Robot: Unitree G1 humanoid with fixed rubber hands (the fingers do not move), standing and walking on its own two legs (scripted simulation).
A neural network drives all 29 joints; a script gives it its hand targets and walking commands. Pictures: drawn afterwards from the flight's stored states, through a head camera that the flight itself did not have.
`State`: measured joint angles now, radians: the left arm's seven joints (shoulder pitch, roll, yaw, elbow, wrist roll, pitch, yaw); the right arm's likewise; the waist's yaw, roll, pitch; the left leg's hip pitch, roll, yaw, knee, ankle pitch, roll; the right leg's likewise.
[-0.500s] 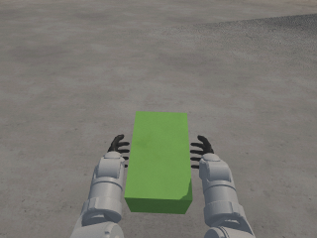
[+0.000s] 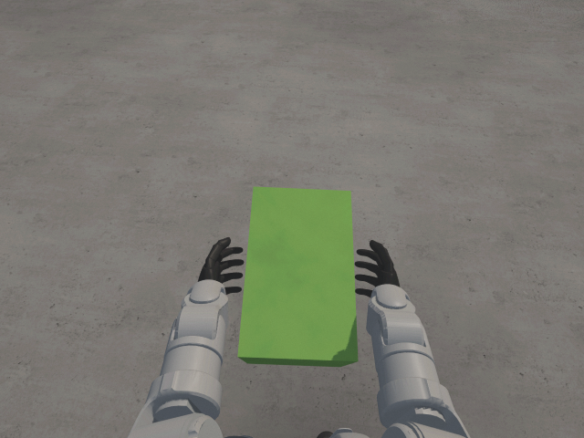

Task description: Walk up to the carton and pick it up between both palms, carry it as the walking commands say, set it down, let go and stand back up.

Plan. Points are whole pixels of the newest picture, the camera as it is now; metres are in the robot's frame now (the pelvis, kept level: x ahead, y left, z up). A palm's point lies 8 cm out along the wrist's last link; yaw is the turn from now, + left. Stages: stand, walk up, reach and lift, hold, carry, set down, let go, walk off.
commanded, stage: set down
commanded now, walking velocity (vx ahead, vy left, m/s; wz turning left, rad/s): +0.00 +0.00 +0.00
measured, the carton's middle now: (298, 279) +0.38 +0.02 -0.10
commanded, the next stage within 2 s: none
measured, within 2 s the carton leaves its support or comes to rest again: neither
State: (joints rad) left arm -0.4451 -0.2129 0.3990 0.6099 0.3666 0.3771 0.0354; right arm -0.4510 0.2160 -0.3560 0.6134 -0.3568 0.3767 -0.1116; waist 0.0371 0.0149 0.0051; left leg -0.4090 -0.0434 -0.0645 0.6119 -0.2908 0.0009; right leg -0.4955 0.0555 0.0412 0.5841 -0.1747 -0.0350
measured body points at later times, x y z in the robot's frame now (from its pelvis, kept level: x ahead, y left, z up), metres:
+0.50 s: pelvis -0.03 +0.01 -0.06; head +0.13 +0.00 +0.36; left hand +0.35 +0.15 -0.12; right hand +0.36 -0.10 -0.12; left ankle +0.01 +0.12 -0.73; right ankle +0.07 -0.09 -0.73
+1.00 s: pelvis -0.03 +0.01 -0.14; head +0.17 +0.00 +0.27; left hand +0.38 +0.15 -0.21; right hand +0.39 -0.10 -0.21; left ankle +0.01 +0.12 -0.73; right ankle +0.07 -0.09 -0.73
